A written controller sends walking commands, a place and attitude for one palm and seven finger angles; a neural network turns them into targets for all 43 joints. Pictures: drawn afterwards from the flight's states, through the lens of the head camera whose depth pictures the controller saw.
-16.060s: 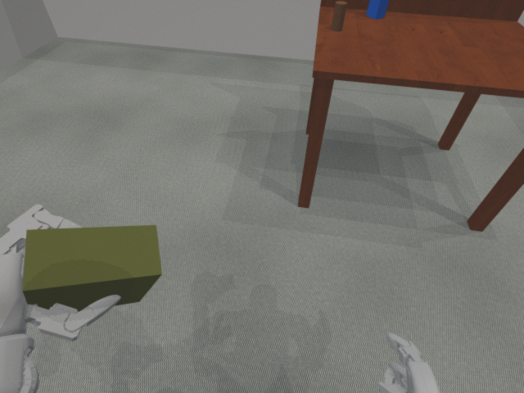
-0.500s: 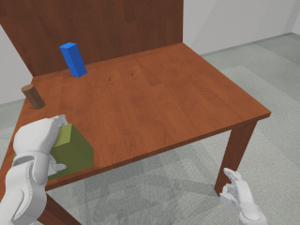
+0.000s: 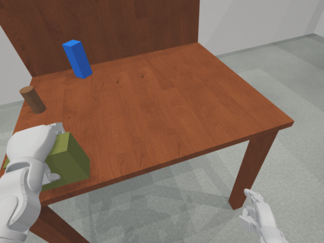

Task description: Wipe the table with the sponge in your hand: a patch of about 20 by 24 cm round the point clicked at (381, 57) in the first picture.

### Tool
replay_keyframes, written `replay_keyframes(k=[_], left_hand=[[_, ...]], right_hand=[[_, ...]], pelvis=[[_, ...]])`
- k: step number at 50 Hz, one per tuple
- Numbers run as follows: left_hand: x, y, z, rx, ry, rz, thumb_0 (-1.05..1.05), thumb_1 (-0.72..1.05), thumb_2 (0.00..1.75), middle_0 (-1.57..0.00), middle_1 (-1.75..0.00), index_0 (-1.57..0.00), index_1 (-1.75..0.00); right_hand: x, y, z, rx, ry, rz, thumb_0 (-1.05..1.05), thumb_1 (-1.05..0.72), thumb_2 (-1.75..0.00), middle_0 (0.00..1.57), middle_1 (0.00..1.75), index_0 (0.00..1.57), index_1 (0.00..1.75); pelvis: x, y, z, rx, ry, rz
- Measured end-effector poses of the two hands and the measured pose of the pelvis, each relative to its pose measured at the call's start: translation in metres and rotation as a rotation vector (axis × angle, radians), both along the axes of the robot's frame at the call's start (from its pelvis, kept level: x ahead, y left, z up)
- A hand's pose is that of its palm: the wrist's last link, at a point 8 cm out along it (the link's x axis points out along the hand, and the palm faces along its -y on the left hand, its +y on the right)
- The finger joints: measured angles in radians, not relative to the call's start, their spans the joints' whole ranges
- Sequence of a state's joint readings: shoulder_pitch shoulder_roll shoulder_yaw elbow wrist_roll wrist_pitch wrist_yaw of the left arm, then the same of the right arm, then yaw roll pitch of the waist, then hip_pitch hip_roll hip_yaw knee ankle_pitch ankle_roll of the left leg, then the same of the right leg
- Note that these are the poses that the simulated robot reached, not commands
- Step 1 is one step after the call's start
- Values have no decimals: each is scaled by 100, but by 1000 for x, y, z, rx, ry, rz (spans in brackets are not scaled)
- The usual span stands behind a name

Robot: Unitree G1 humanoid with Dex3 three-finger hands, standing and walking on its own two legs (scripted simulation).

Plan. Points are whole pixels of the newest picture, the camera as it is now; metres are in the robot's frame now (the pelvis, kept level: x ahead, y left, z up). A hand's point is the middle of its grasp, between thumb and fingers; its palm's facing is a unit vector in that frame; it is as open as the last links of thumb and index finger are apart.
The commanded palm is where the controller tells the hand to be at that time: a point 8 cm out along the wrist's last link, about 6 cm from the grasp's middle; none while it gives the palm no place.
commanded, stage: move the sponge above the wiping area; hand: left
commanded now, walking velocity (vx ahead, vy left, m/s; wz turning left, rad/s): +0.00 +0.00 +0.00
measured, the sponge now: (56, 167) +0.24 +0.31 +0.08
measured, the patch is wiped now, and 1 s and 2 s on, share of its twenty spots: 0.00 0.00 0.00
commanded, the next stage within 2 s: none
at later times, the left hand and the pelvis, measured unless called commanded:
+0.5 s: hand (46, 148) +0.27 +0.34 +0.12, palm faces +0.08 -0.05 -1.00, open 10.0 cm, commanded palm +0.23 +0.33 +0.19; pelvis +0.00 +0.02 +0.00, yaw +0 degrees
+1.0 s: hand (44, 145) +0.28 +0.36 +0.11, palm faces +0.00 -0.02 -1.00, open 10.0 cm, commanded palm +0.26 +0.36 +0.17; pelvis +0.01 +0.01 +0.00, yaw +1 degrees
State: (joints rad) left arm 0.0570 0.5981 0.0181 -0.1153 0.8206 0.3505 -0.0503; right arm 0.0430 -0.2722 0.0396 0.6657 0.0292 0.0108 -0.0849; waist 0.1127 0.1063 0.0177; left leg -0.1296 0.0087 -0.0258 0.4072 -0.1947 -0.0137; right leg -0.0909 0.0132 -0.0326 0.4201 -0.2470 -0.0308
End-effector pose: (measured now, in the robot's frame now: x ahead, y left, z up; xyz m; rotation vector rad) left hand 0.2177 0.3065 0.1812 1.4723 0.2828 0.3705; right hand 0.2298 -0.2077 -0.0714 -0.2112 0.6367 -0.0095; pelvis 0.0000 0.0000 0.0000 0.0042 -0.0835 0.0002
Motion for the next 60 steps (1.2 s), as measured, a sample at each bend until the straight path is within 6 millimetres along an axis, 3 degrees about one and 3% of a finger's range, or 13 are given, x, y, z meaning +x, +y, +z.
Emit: replay_keyframes(k=[9, 19, 25, 30, 41, 53, 60], left_hand=[[2, 25, -1, -10, 7, 91, 0, -49, 102, -74, -133, -75, -133], [16, 8, -13, -10, 27, -28, 0, -49, 102, -74, -133, -75, -133], [25, 24, -9, 8, -4, 46, 0, -49, 103, -74, -133, -75, -133], [26, 34, -8, 6, 21, 104, 0, -49, 103, -74, -133, -75, -133], [33, 30, -27, 8, 108, 35, 0, -49, 103, -74, -133, -75, -133], [46, 50, -19, 38, 92, 102, 0, -49, 103, -74, -133, -75, -133], [47, 53, -32, 22, 155, 86, 0, -49, 103, -74, -133, -75, -133]], right_hand=[[-4, 10, -5, 10, 31, -1, 1, -90, -90, 20, 30, 20, 30], [-2, 24, -2, 8, 28, 11, 1, -90, -90, 20, 30, 20, 30], [-3, 26, -3, 18, 50, 17, 1, -90, -90, 20, 30, 20, 30], [-3, 21, -6, 20, 64, 10, 1, -90, -90, 20, 30, 20, 30], [-7, 5, -11, -21, 93, -12, 1, -90, -90, 20, 30, 20, 30], [-18, -14, -22, -18, 150, -58, 1, -90, -90, 20, 30, 20, 30], [-21, -21, -25, -36, 163, -79, 1, -90, -90, 20, 30, 20, 30]], pelvis=[[-1, 10, 1, -3, 8, 7], [0, 18, 1, -4, 15, 8], [1, 18, 2, -4, 19, 6], [4, 17, 2, -5, 25, 10], [8, 12, 1, -7, 33, 24], [16, 6, 0, -9, 60, 18], [19, 6, -1, -10, 69, 21]])
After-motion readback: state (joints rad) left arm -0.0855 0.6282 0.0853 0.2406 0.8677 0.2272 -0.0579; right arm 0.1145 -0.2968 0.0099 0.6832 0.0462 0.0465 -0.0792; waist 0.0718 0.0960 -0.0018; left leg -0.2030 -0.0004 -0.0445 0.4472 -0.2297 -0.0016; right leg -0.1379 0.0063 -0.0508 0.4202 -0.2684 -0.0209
